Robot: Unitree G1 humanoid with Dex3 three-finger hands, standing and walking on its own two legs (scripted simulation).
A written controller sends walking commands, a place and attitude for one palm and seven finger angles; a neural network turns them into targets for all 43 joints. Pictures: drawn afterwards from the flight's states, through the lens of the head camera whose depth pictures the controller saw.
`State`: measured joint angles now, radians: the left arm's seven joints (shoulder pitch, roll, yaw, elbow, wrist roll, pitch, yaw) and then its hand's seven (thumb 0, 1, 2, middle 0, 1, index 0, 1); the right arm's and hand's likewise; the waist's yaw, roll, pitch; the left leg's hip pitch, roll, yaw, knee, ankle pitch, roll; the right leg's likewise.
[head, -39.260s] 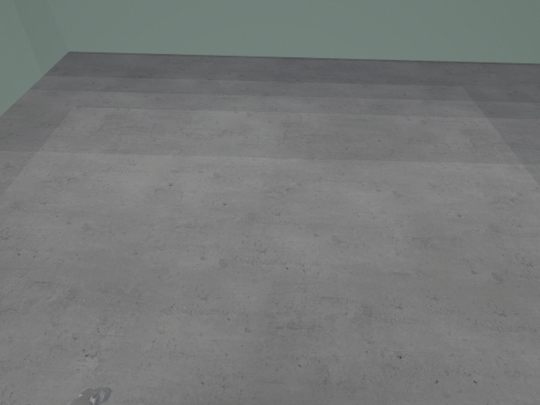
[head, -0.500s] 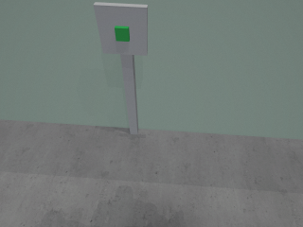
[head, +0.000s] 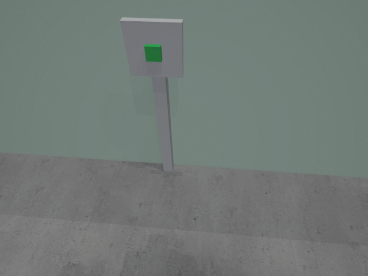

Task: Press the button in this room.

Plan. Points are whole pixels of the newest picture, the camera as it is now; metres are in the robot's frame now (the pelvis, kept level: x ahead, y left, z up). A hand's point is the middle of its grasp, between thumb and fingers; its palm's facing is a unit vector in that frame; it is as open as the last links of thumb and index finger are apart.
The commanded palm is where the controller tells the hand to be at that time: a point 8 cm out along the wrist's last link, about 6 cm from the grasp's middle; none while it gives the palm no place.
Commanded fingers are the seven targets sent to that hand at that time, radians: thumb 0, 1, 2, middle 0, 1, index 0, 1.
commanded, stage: let the arm hang, fingers relaxed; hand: left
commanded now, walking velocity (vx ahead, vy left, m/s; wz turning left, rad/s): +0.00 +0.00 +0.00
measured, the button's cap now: (153, 52) +0.83 +0.16 +0.08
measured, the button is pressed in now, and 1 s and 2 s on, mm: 0 0 0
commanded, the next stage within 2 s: stand and wait in 0.32 s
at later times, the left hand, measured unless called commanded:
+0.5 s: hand out of the picture +0.02 +0.17 -0.17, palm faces +0.02 -0.98 -0.21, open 7.4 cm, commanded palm none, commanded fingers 0.00 0.90 0.90 -0.20 -0.30 -0.20 -0.30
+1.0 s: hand out of the picture +0.08 +0.19 -0.16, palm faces +0.00 -0.96 -0.28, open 7.4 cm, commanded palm none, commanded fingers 0.00 0.90 0.90 -0.20 -0.30 -0.20 -0.30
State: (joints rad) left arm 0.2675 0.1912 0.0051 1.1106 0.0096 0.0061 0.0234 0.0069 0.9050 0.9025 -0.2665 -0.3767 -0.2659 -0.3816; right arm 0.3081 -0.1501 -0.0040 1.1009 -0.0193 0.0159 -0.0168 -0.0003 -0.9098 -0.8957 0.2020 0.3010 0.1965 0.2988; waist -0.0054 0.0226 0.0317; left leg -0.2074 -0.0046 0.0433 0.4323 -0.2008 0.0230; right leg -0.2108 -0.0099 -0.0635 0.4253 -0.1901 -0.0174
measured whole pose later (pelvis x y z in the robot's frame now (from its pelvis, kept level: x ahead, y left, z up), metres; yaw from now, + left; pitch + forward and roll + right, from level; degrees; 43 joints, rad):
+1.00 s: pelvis +0.03 -0.02 +0.01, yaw +0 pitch -1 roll +0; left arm 0.16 0.23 0.02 1.14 0.01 -0.02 0.01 0.01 0.90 0.90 -0.20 -0.30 -0.20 -0.30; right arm 0.19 -0.24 -0.02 1.13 -0.02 0.00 -0.02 0.00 -0.91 -0.90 0.20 0.30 0.20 0.30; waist -0.01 0.02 0.05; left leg -0.12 0.02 0.04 0.35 -0.20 -0.01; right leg -0.13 0.02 -0.07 0.35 -0.20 -0.04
